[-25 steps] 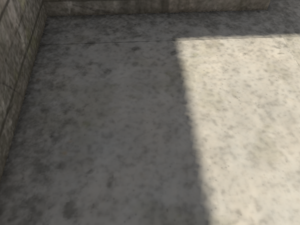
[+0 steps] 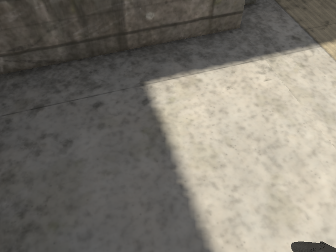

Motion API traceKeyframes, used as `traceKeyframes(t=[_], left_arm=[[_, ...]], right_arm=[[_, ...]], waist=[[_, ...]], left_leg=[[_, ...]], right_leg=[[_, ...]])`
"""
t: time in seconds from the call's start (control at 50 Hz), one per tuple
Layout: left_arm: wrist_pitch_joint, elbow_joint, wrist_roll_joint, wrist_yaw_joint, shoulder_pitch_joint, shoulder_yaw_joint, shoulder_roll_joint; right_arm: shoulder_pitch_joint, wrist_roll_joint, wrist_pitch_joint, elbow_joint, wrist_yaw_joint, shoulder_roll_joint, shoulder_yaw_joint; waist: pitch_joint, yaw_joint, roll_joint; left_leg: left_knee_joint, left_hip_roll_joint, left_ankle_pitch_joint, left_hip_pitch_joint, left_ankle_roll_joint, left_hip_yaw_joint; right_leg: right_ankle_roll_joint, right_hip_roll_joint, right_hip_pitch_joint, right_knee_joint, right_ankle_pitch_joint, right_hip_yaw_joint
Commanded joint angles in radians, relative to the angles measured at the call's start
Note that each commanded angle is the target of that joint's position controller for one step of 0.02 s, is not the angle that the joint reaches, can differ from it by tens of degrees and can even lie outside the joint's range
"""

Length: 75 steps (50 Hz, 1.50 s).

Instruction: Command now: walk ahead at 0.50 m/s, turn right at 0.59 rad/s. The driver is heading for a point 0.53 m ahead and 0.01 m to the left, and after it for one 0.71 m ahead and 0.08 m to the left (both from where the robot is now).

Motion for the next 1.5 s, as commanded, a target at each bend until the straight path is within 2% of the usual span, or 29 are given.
traceKeyframes(t=[0.02,0.1,0.24,0.34,0.4,0.42,0.44,0.46,0.48,0.52,0.54,0.6,0.68,0.86,0.92,0.96,0.98,1.0,1.02,1.04,1.06,1.1,1.16,1.24,1.38,1.42,1.44,1.46,1.5], left_arm=[[-0.017,-0.109,0.011,0.000,-0.070,0.033,0.135],[0.000,-0.126,0.004,-0.012,-0.058,0.020,0.041],[-0.024,-0.196,0.027,-0.040,-0.255,-0.009,0.010],[-0.032,-0.250,0.014,-0.053,-0.362,-0.001,0.058],[-0.030,-0.195,0.026,-0.045,-0.157,0.038,0.122],[-0.025,-0.145,0.030,-0.037,0.022,0.064,0.178],[-0.019,-0.129,0.042,-0.027,0.122,0.082,0.287],[-0.023,-0.130,0.031,-0.033,0.138,0.066,0.237],[-0.031,-0.132,0.032,-0.037,0.064,0.045,0.179],[-0.042,-0.143,0.033,-0.044,-0.078,0.022,0.106],[-0.052,-0.144,0.039,-0.047,-0.121,0.015,0.076],[-0.082,-0.110,0.048,-0.045,-0.132,0.021,0.079],[-0.088,-0.066,0.057,-0.025,-0.089,0.026,0.094],[-0.047,0.004,0.035,0.000,0.007,0.037,0.140],[-0.021,-0.005,0.030,0.013,-0.019,0.045,0.179],[-0.005,-0.014,0.028,0.024,-0.042,0.049,0.202],[-0.010,-0.027,0.026,0.028,-0.057,0.045,0.202],[-0.036,-0.066,0.063,0.011,0.040,0.003,0.056],[-0.079,-0.078,0.042,-0.008,0.031,-0.010,0.072],[-0.096,-0.085,0.000,-0.019,-0.073,0.013,0.146],[-0.100,-0.096,-0.004,-0.017,-0.103,0.007,0.134],[-0.078,-0.080,0.029,-0.002,-0.110,0.019,0.135],[-0.033,-0.065,0.037,0.007,-0.043,0.014,0.089],[-0.025,-0.078,0.045,0.012,-0.107,-0.001,0.057],[-0.037,-0.095,0.046,-0.014,-0.207,0.008,0.091],[-0.046,-0.075,0.061,-0.015,-0.153,0.017,0.112],[-0.049,-0.083,0.071,-0.008,-0.162,0.026,0.173],[-0.037,-0.083,0.072,-0.002,-0.173,0.018,0.142],[-0.016,-0.069,0.054,-0.008,-0.184,-0.007,0.048]], right_arm=[[0.137,-0.008,0.011,-0.017,-0.011,-0.109,-0.033],[0.160,-0.002,0.004,0.029,-0.003,-0.098,-0.027],[0.202,0.024,0.020,0.092,-0.006,-0.170,-0.039],[0.273,0.047,0.043,0.147,-0.005,-0.219,-0.050],[0.250,0.050,0.058,0.162,-0.010,-0.217,-0.045],[0.249,0.029,0.060,0.148,-0.012,-0.188,-0.030],[0.322,0.001,0.046,0.108,-0.005,-0.077,0.006],[0.333,0.015,0.021,0.124,0.002,-0.105,0.004],[0.267,0.051,0.013,0.107,0.011,-0.172,-0.017],[0.198,0.043,0.019,0.100,0.002,-0.160,-0.022],[0.213,0.035,0.034,0.109,-0.002,-0.154,-0.027],[0.244,0.037,0.074,0.118,-0.008,-0.107,-0.025],[0.155,0.031,0.079,0.081,-0.009,-0.097,-0.031],[-0.093,0.025,0.069,-0.052,0.052,-0.049,-0.005],[-0.058,0.029,0.073,-0.084,0.068,-0.079,-0.021],[0.137,0.033,0.078,-0.055,0.061,-0.151,-0.060],[0.297,0.031,0.082,-0.022,0.043,-0.217,-0.094],[0.336,0.020,0.086,-0.016,0.020,-0.325,-0.113],[0.333,0.009,0.077,-0.049,0.020,-0.294,-0.096],[0.304,-0.003,0.073,-0.046,0.020,-0.224,-0.076],[0.241,0.006,0.069,-0.048,0.019,-0.181,-0.065],[0.137,0.013,0.071,-0.064,0.015,-0.122,-0.045],[0.107,-0.003,0.062,-0.060,0.012,-0.146,-0.048],[0.101,0.004,0.077,-0.036,-0.008,-0.149,-0.045],[0.118,0.004,0.103,0.022,-0.015,-0.133,-0.029],[0.132,0.010,0.099,0.037,-0.016,-0.106,-0.017],[0.211,-0.016,0.089,0.040,-0.015,-0.083,-0.012],[0.310,-0.021,0.085,0.071,-0.016,-0.049,-0.003],[0.235,-0.005,0.113,0.066,-0.027,-0.081,-0.007]], waist=[[-0.053,-0.105,0.076],[-0.017,-0.065,0.109],[0.017,-0.102,0.083],[0.045,-0.113,0.123],[-0.079,0.018,0.118],[-0.199,0.092,0.074],[-0.320,0.059,-0.187],[-0.420,0.066,-0.210],[-0.261,0.052,-0.136],[-0.096,-0.010,-0.044],[-0.064,-0.043,-0.066],[-0.036,-0.079,-0.068],[0.009,-0.059,-0.037],[0.084,0.030,-0.005],[0.018,-0.018,-0.055],[-0.100,-0.131,-0.080],[-0.182,-0.218,-0.032],[-0.278,-0.134,0.235],[-0.452,-0.139,0.203],[-0.363,-0.174,0.092],[-0.239,-0.136,0.048],[-0.117,-0.064,0.015],[-0.112,-0.010,0.056],[-0.138,-0.028,0.104],[-0.111,-0.066,0.123],[-0.116,-0.034,0.079],[-0.155,-0.094,-0.020],[-0.215,-0.130,-0.129],[-0.214,-0.094,-0.151]], left_leg=[[-0.245,0.337,-0.047,0.422,0.156,-0.378],[-0.329,0.287,0.083,0.298,0.182,-0.204],[-0.368,0.259,0.202,0.295,0.178,-0.033],[-0.333,0.316,0.215,0.401,0.148,-0.030],[-0.074,0.272,0.545,0.384,0.097,0.044],[0.177,0.218,0.438,0.226,0.058,0.090],[0.582,0.065,-0.098,-0.172,-0.008,0.104],[0.764,0.024,-0.454,-0.305,-0.002,-0.070],[0.829,0.083,-0.401,-0.401,0.014,-0.097],[0.727,0.169,-0.218,-0.341,0.017,-0.070],[0.681,0.194,-0.158,-0.280,0.011,-0.082],[0.651,0.189,-0.059,-0.226,-0.012,-0.101],[0.482,0.157,0.120,-0.329,-0.027,-0.144],[0.140,0.123,0.165,-0.388,0.026,0.007],[0.127,0.048,0.015,-0.252,0.075,0.099],[0.100,-0.028,-0.028,0.023,0.128,0.126],[0.027,-0.009,0.033,0.308,0.175,0.038],[0.037,0.271,0.179,0.692,0.325,-0.420],[-0.118,0.429,0.247,0.834,0.463,-0.831],[-0.122,0.391,0.434,0.757,0.392,-0.626],[-0.102,0.346,0.567,0.601,0.340,-0.446],[-0.147,0.267,0.617,0.329,0.275,-0.276],[-0.199,0.221,0.746,0.174,0.267,-0.166],[-0.189,0.172,0.729,0.186,0.220,-0.066],[-0.106,0.220,0.486,0.254,0.183,-0.141],[-0.020,0.158,0.320,0.221,0.113,-0.140],[0.044,0.081,0.122,0.159,0.063,-0.111],[0.093,0.031,-0.154,0.075,0.012,-0.080],[0.088,0.050,-0.256,0.092,-0.023,-0.064]], right_leg=[[0.026,-0.136,-0.439,0.162,0.138,-0.001],[0.036,-0.170,-0.380,0.038,0.174,-0.041],[0.043,-0.175,-0.335,-0.376,0.457,-0.137],[-0.001,-0.148,-0.285,-0.517,0.385,-0.159],[-0.061,-0.078,0.052,-0.604,0.378,-0.222],[-0.100,-0.143,0.332,-0.573,0.388,-0.146],[-0.238,-0.405,0.676,-0.634,0.282,0.305],[-0.306,-0.487,0.698,-0.783,0.174,0.598],[-0.259,-0.464,0.578,-0.799,0.156,0.454],[-0.187,-0.371,0.300,-0.845,0.265,0.183],[-0.165,-0.335,0.211,-0.883,0.325,0.102],[-0.163,-0.316,0.114,-0.953,0.451,-0.036],[-0.147,-0.313,0.160,-0.975,0.533,-0.153],[-0.098,-0.363,0.402,-0.911,0.694,-0.310],[-0.068,-0.369,0.446,-0.751,1.124,-0.353],[-0.038,-0.346,0.393,-0.467,1.318,-0.375],[0.001,-0.304,0.217,-0.213,1.135,-0.382],[0.068,-0.143,-0.217,0.169,0.237,-0.351],[0.083,-0.015,-0.397,0.374,-0.167,-0.123],[0.067,-0.091,-0.447,0.377,-0.090,-0.053],[0.059,-0.138,-0.440,0.290,-0.018,-0.074],[0.070,-0.194,-0.339,0.158,0.046,-0.101],[0.099,-0.185,-0.224,0.038,0.131,-0.125],[0.114,-0.168,-0.201,-0.226,0.324,-0.141],[0.070,-0.132,-0.118,-0.518,0.399,-0.132],[0.024,-0.145,0.036,-0.679,0.674,-0.112],[-0.021,-0.252,0.164,-0.628,1.013,-0.017],[-0.132,-0.344,0.274,-0.591,1.088,0.067],[-0.171,-0.351,0.201,-0.640,0.820,0.126]])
